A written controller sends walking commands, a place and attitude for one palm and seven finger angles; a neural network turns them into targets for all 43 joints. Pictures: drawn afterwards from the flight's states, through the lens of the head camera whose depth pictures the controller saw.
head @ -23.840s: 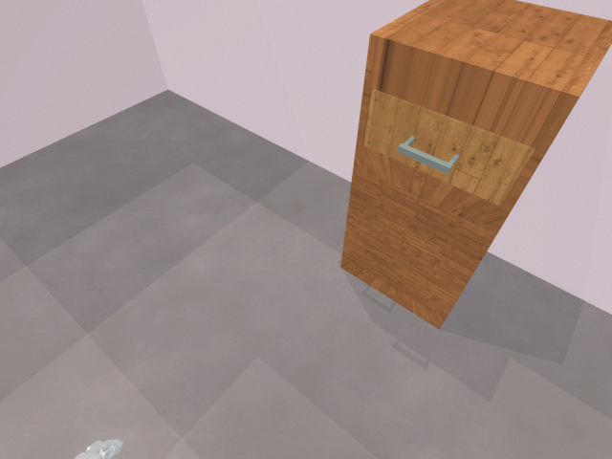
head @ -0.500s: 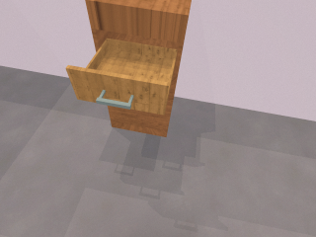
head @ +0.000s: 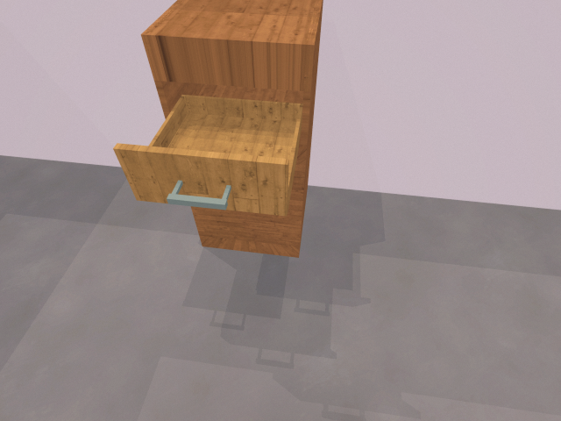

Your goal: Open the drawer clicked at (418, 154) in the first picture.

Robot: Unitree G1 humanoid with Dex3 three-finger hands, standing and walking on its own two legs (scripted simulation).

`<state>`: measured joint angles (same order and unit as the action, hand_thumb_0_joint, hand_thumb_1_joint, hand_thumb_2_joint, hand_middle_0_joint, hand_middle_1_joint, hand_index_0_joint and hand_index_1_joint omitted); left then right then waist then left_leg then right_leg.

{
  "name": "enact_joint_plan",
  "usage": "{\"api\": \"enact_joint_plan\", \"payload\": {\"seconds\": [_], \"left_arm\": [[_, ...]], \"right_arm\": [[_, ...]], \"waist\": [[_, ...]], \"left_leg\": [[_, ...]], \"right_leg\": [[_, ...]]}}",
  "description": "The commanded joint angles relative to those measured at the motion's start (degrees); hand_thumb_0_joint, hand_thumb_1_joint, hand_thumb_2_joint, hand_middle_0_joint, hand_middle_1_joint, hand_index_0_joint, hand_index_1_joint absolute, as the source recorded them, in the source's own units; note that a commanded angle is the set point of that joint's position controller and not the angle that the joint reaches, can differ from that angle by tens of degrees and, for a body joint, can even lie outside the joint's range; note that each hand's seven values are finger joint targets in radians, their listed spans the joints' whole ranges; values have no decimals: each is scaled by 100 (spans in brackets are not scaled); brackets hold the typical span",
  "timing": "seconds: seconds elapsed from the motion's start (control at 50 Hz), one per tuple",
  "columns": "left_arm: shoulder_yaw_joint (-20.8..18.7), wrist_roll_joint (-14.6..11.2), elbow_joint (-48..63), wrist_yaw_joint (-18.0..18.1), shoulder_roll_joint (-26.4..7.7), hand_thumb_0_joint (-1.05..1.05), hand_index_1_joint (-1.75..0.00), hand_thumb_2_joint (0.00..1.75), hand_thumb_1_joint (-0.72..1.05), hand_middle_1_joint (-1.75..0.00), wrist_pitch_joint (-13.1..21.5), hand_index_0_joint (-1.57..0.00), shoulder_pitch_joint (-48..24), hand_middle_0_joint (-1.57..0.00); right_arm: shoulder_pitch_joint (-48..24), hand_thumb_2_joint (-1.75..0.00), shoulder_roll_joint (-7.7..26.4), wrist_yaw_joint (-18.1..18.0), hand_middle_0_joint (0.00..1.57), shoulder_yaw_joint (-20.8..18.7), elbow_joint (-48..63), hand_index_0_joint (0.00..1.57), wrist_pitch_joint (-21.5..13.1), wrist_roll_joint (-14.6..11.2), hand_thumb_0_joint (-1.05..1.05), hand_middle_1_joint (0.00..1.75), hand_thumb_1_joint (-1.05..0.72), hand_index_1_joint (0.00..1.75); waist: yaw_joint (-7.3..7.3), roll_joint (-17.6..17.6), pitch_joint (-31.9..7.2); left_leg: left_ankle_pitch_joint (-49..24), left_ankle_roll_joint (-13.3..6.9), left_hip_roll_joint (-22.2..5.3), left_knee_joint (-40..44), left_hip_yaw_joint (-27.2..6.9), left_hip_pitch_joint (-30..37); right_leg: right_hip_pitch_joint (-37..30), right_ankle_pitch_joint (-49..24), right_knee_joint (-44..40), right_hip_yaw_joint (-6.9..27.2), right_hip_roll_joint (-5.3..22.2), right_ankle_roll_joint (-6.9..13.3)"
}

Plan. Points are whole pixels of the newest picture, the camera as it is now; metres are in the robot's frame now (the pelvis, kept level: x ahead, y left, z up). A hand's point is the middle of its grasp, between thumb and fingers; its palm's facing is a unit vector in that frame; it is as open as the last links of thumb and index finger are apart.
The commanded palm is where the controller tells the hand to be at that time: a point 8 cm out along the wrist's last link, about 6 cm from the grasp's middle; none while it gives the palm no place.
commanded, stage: let the arm hang, fingers relaxed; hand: left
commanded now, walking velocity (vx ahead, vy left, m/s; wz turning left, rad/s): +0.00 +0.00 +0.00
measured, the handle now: (200, 194) +0.58 +0.22 -0.07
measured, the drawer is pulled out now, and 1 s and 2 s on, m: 0.30 0.30 0.30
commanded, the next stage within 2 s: look to check the result in 0.22 s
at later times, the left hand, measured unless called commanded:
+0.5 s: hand out of the picture -0.01 +0.15 -0.17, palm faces +0.05 -0.98 -0.18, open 7.3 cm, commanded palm none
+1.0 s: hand out of the picture +0.02 +0.15 -0.17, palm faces +0.04 -0.98 -0.19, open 7.3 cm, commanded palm none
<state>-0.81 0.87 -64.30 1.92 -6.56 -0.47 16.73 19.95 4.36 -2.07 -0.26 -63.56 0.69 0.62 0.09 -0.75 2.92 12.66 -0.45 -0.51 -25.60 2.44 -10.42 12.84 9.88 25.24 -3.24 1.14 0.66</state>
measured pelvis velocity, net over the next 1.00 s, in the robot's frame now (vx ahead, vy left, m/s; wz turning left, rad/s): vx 0.02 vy -0.02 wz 0.00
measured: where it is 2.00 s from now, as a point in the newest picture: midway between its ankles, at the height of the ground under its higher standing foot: outside the picture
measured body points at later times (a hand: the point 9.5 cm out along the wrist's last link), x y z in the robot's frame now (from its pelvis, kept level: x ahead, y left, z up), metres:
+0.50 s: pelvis +0.01 -0.01 +0.00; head +0.02 -0.02 +0.45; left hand -0.01 +0.20 -0.16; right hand -0.03 -0.22 -0.16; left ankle +0.02 +0.11 -0.74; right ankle +0.04 -0.11 -0.74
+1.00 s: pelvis +0.02 -0.02 +0.00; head +0.03 -0.02 +0.45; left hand +0.02 +0.20 -0.16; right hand -0.01 -0.22 -0.16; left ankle +0.02 +0.11 -0.74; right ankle +0.04 -0.11 -0.74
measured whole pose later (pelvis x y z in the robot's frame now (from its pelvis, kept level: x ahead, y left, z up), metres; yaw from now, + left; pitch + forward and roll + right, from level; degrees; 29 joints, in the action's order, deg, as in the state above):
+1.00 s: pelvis +0.02 -0.02 +0.00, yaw +0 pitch -2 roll +0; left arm -1.3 0.6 -65.1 2.0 -7.3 0.0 14.8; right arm 18.2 5.8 -2.6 -0.9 -64.5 0.3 0.5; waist 0.2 -0.7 4.3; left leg 13.1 1.1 -2.0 -23.6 2.1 -8.2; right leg 10.7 10.5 23.5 -3.6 -0.5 1.9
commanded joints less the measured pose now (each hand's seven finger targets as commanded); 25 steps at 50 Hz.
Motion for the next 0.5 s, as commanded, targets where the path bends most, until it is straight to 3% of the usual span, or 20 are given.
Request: {"api": "enact_joint_plan", "payload": {"seconds": [0.0, 0.04, 0.14, 0.24, 0.48], "left_arm": [[-153, 2, 129, 32, -599, 0, -30, 90, 90, -30, 30, -20, 455, -20], [-146, 1, 108, 39, -570, 0, -30, 90, 90, -30, 44, -20, 498, -20], [-169, 0, 119, 30, -588, 0, -30, 90, 90, -30, 65, -20, 448, -20], [-161, -8, 91, 34, -594, 0, -30, 90, 90, -30, 81, -20, 388, -20], [-168, -18, 49, 28, -650, 0, -30, 90, 90, -30, 63, -20, 305, -20]], "right_arm": [[603, -90, 467, -23, 20, -125, 35, 20, -46, 26, 0, 30, -90, 30], [537, -90, 471, -34, 20, -133, 55, 20, -56, 16, 0, 30, -90, 30], [519, -90, 460, -39, 20, -143, 69, 20, -65, 7, 0, 30, -90, 30], [490, -90, 488, -50, 20, -133, 39, 20, -67, 0, 0, 30, -90, 30], [509, -90, 536, -44, 20, -128, -25, 20, -47, 14, 0, 30, -90, 30]], "waist": [[-2, 46, 512], [-27, -146, 476], [-17, 97, 388], [11, -26, 315], [26, -22, 406]], "left_leg": [[562, -185, -392, 717, -493, -550], [447, -182, -416, 690, -494, -448], [177, -165, -418, 613, -437, -311], [-39, -137, -453, 585, -412, -150], [166, -112, -443, 666, -383, -214]], "right_leg": [[162, 763, -666, 512, 322, 206], [182, 629, -653, 530, 305, 218], [111, 519, -709, 530, 350, 226], [67, 335, -726, 538, 361, 246], [43, 612, -848, 579, 358, 239]]}}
